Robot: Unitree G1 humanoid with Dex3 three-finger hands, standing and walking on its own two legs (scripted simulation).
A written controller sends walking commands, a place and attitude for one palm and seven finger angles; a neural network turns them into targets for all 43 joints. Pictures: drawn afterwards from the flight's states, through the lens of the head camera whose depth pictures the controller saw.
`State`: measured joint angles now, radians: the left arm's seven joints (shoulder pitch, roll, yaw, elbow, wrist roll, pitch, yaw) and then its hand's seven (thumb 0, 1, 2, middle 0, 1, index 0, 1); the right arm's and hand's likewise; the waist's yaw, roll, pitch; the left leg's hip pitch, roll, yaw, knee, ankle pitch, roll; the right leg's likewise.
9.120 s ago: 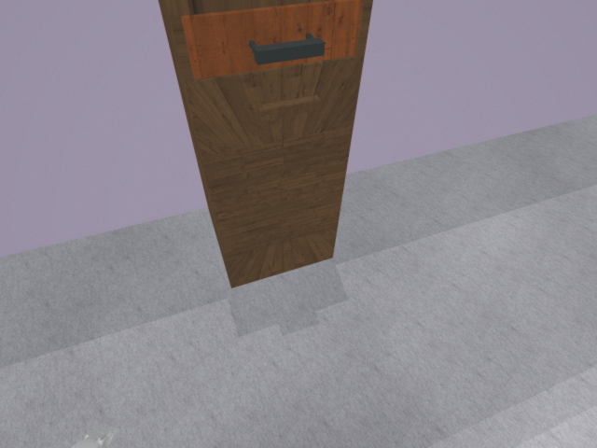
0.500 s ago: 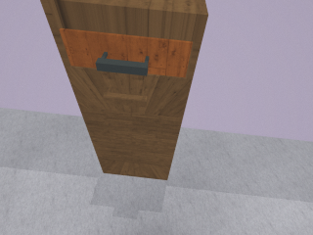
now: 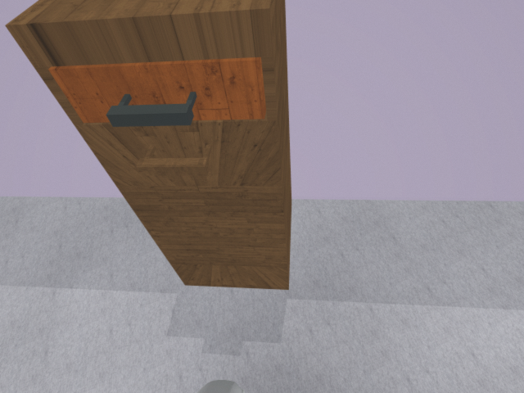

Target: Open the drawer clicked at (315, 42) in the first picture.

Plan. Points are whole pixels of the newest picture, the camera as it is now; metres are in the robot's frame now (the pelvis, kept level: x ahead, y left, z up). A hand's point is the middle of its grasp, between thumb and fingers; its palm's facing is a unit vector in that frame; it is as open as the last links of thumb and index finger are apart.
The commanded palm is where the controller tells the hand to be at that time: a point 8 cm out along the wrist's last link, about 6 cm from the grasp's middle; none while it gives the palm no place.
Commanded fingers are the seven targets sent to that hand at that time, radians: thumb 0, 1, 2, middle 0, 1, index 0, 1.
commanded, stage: come to a stop and stand still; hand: left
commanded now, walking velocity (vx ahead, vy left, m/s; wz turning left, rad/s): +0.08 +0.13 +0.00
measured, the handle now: (154, 106) +0.55 +0.23 +0.14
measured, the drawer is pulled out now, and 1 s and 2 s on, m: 0.00 0.00 0.00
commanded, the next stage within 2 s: look again from close up in 1.18 s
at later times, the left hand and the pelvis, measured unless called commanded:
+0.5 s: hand out of the picture -0.02 +0.24 -0.18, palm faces +0.07 -0.98 -0.18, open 7.4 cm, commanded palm none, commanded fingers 0.00 0.90 0.90 -0.20 -0.30 -0.20 -0.30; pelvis -0.01 +0.05 +0.00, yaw +1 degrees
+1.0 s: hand out of the picture +0.07 +0.20 -0.18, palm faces +0.08 -0.97 -0.22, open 7.2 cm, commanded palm none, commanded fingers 0.00 0.90 0.90 -0.20 -0.30 -0.20 -0.30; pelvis +0.04 +0.01 +0.00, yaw +2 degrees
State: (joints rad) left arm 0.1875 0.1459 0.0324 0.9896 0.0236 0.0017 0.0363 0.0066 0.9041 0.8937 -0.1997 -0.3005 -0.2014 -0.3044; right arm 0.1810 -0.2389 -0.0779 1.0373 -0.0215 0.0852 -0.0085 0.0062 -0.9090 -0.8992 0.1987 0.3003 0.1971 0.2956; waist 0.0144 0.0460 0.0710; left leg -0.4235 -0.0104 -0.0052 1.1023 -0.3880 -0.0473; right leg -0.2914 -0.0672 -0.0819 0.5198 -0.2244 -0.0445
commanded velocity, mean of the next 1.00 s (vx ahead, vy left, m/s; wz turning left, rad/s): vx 0.03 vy -0.05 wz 0.00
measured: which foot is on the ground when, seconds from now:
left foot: up 0.00-0.32, down 0.34-1.00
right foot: down 0.00-0.34, up 0.36-0.66, down 0.68-1.00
